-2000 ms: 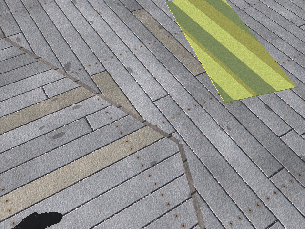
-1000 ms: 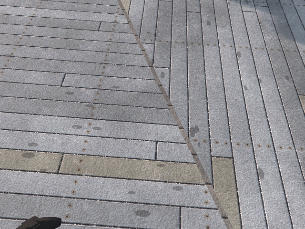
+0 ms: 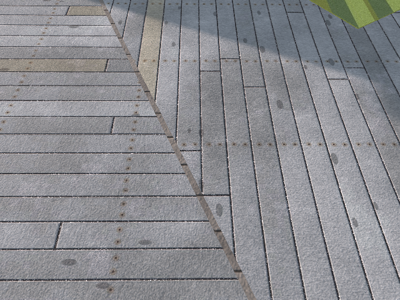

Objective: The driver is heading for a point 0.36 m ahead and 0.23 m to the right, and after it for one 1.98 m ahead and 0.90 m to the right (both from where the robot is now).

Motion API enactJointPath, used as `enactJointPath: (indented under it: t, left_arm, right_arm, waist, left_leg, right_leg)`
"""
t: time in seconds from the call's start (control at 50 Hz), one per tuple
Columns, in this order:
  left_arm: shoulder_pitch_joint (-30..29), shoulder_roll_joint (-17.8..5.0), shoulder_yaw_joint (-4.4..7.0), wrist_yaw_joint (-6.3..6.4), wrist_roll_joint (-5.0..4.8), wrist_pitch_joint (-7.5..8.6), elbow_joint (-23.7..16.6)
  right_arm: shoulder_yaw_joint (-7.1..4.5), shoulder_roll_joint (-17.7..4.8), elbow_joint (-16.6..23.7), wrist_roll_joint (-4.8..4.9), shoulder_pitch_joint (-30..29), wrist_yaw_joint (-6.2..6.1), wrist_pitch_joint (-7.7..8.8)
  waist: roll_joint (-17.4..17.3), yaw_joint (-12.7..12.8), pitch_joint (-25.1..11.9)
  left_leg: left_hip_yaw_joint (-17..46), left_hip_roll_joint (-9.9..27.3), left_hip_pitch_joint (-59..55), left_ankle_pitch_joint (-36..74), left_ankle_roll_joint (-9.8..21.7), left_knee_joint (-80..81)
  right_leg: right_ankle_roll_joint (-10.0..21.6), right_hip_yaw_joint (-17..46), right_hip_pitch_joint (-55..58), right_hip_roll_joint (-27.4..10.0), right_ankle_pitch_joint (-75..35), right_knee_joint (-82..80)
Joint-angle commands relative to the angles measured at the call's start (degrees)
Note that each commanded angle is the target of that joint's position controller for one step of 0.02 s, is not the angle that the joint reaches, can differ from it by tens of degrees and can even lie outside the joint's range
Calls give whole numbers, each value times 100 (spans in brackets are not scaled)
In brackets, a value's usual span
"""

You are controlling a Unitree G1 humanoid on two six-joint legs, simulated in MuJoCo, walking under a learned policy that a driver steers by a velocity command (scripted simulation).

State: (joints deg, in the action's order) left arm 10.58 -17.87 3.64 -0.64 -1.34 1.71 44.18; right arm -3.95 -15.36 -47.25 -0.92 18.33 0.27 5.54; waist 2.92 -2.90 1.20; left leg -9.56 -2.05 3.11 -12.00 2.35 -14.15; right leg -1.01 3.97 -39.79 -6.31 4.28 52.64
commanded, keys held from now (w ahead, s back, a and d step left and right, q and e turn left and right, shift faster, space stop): w+e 0.32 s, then e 0.68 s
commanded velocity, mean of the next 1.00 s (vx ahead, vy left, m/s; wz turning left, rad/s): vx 0.27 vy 0.00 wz -0.57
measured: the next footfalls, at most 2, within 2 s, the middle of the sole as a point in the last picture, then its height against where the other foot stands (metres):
right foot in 0.22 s outside the picture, level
left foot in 0.66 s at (206, 283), level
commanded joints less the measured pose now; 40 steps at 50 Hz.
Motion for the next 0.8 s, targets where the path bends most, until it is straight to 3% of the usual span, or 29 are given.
enactJointPath:
  t: [0.02,0.08,0.12,0.16,0.18,0.2,0.22,0.24,0.26,0.28,0.3,0.32,0.34,0.36,0.38,0.44,0.48,0.56,0.62,0.64,0.66,0.68,0.7,0.72,0.74,0.76,0.8]
  left_arm:
    - [-315,-48,-38,-113,21,66,-420]
    - [-830,-44,-59,-208,20,63,-689]
    - [-999,-112,-36,-268,21,53,-852]
    - [-831,-267,48,-303,30,27,-932]
    - [-457,-408,134,-299,25,7,-883]
    - [310,-639,281,-265,6,-4,-710]
    - [1294,-1046,491,-166,-3,-49,-460]
    - [1341,-1774,629,-82,-60,-50,-435]
    - [1448,-1457,504,-105,-15,42,-660]
    - [1287,-1072,389,-123,45,119,-623]
    - [1000,-908,343,-114,31,167,-633]
    - [599,-713,281,-104,27,176,-694]
    - [287,-577,222,-73,117,181,-823]
    - [142,-614,229,-49,168,175,-905]
    - [83,-651,245,-19,152,174,-917]
    - [182,-899,330,110,98,108,-839]
    - [271,-918,349,190,32,-7,-790]
    - [510,-848,341,262,8,-183,-702]
    - [289,-733,318,300,32,-220,-801]
    - [151,-636,287,299,27,-215,-869]
    - [226,-336,190,289,106,-182,-986]
    - [1166,-12,98,278,173,-167,-933]
    - [1720,-521,162,235,64,-183,-870]
    - [1337,-972,303,256,-8,-272,-739]
    - [875,-1067,355,288,-10,-381,-780]
    - [675,-1012,365,320,-4,-486,-815]
    - [585,-709,300,308,-8,-568,-923]
  right_arm:
    - [-192,-880,382,33,-459,-69,85]
    - [-245,-1018,204,114,-149,-89,-22]
    - [-281,-1101,123,177,-63,-97,-121]
    - [-325,-1259,129,215,-144,-132,-211]
    - [-345,-1334,147,232,-195,-157,-264]
    - [-336,-1342,172,251,-293,-177,-313]
    - [-270,-1209,229,196,-257,-206,-293]
    - [-1,-363,546,-59,311,-119,-160]
    - [27,-583,616,99,-86,-37,83]
    - [-73,-946,788,339,-725,27,222]
    - [-31,-871,848,327,-877,16,296]
    - [-49,-870,787,175,-889,-26,306]
    - [-101,-948,755,78,-816,-52,248]
    - [-120,-965,762,44,-731,-54,169]
    - [-120,-905,751,17,-623,-63,98]
    - [-14,-579,825,-30,-886,-103,-42]
    - [43,-471,871,-15,-1174,-79,-67]
    - [10,-615,1022,75,-1679,3,-107]
    - [-106,-841,994,42,-1444,22,-45]
    - [-133,-875,944,4,-1204,5,3]
    - [-189,-1157,964,-101,-929,-48,27]
    - [-174,-1314,1038,-245,-889,-102,-43]
    - [-218,-1254,922,-82,-701,-79,-162]
    - [-118,-852,1085,-1,-959,-93,-219]
    - [-58,-664,1112,-14,-1115,-111,-296]
    - [-19,-612,1145,-14,-1301,-125,-362]
    - [-56,-763,1100,-66,-1491,-172,-440]
  waist:
    - [-498,68,244]
    - [-441,-119,396]
    - [-495,-109,413]
    - [-683,101,162]
    - [-785,341,-107]
    - [-733,796,-505]
    - [-431,1250,-1019]
    - [1202,655,-1443]
    - [741,918,-2394]
    - [357,1082,-1655]
    - [20,867,-1103]
    - [-245,600,-691]
    - [-165,378,-479]
    - [-64,239,-403]
    - [-144,146,-378]
    - [-141,165,-352]
    - [97,292,-533]
    - [299,495,-641]
    - [449,279,-601]
    - [408,112,-653]
    - [-119,91,-1133]
    - [-1477,537,-1575]
    - [-2006,620,-2037]
    - [-1269,427,-1520]
    - [-907,327,-1165]
    - [-807,329,-890]
    - [-1025,415,-505]
  left_leg:
    - [313,1538,341,1634,746,763]
    - [127,1732,-276,1791,682,606]
    - [22,1856,-721,2306,592,314]
    - [-143,1873,-961,4040,457,-352]
    - [-220,1835,-975,4944,383,-988]
    - [-364,1671,-694,5235,239,-2043]
    - [-403,1438,401,4187,-6,-3571]
    - [-193,394,3165,-1020,-427,-5769]
    - [1276,-68,3983,-2267,-418,-6679]
    - [1524,273,4504,-1771,-258,-6659]
    - [1496,523,4418,-1279,-155,-6173]
    - [1470,713,4072,-1001,-178,-5623]
    - [1477,812,3611,-824,-236,-5371]
    - [1460,804,3285,-845,-336,-5239]
    - [1403,794,3121,-875,-446,-4958]
    - [1139,490,2790,-156,-674,-3773]
    - [1090,235,2373,769,-709,-2925]
    - [1311,-22,2119,1259,-671,-1916]
    - [1501,28,1884,1044,-462,-1341]
    - [1445,158,1435,1616,-322,-888]
    - [2070,1004,408,2988,26,-953]
    - [3551,2370,-998,5188,914,-1190]
    - [4832,3057,-1161,3871,1583,-965]
    - [4205,2594,-765,2820,1403,-845]
    - [3428,2204,-344,2090,1116,-794]
    - [2984,1951,127,1626,1006,-647]
    - [2217,1567,948,1247,936,-298]
  right_leg:
    - [60,-174,259,-51,-816,-852]
    - [215,-365,72,8,-668,-1389]
    - [364,-518,8,99,-238,-1582]
    - [579,-840,514,419,364,-1623]
    - [712,-1009,1054,652,654,-1603]
    - [897,-1097,2101,914,524,-1882]
    - [1155,-580,3808,819,276,-2107]
    - [2195,2456,5937,-738,814,-2378]
    - [2686,4509,6495,-1336,1669,-3415]
    - [2310,3718,6085,-1184,1408,-3600]
    - [2088,3001,5293,-940,995,-3571]
    - [1921,2423,4441,-715,335,-3598]
    - [1882,2033,3769,-590,-693,-3685]
    - [1921,1851,3332,-538,-1605,-3696]
    - [1903,1571,3064,-475,-2321,-3664]
    - [1651,852,2447,-60,-3224,-3521]
    - [1370,630,2298,226,-2949,-3342]
    - [1098,1187,2608,168,-1790,-2963]
    - [948,1822,2939,126,-1203,-2363]
    - [782,1806,2869,339,-905,-1964]
    - [523,1462,2470,727,32,-935]
    - [157,875,1220,1491,3657,472]
    - [-50,643,657,1184,3851,1494]
    - [-241,600,435,918,3355,1965]
    - [-337,424,324,795,2917,2072]
    - [-403,344,377,683,2671,2072]
    - [-419,45,784,581,2252,1656]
